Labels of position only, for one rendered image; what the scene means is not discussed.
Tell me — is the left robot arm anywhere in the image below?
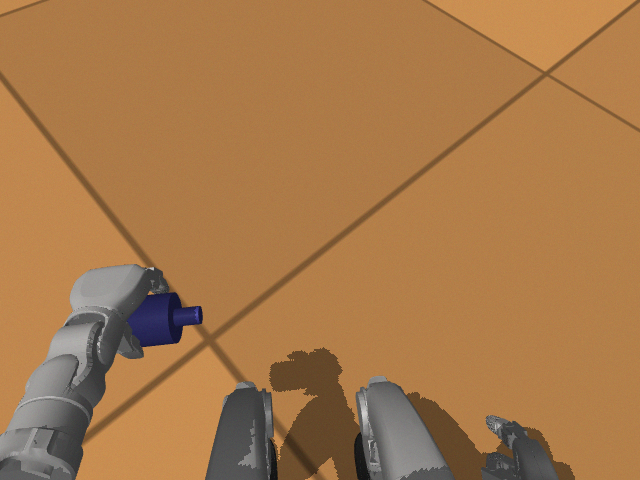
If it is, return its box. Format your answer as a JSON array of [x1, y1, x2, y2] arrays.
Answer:
[[0, 306, 125, 480]]

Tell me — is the right robot foot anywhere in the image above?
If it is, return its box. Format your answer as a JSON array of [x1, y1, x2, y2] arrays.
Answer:
[[354, 432, 370, 480]]

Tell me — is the left robot hand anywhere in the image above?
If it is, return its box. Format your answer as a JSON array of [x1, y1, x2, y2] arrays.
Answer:
[[70, 264, 169, 359]]

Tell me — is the right robot hand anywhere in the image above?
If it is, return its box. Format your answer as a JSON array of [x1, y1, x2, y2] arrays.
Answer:
[[481, 415, 559, 480]]

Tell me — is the bottle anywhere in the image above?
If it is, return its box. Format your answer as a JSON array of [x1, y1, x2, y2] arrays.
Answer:
[[127, 292, 203, 347]]

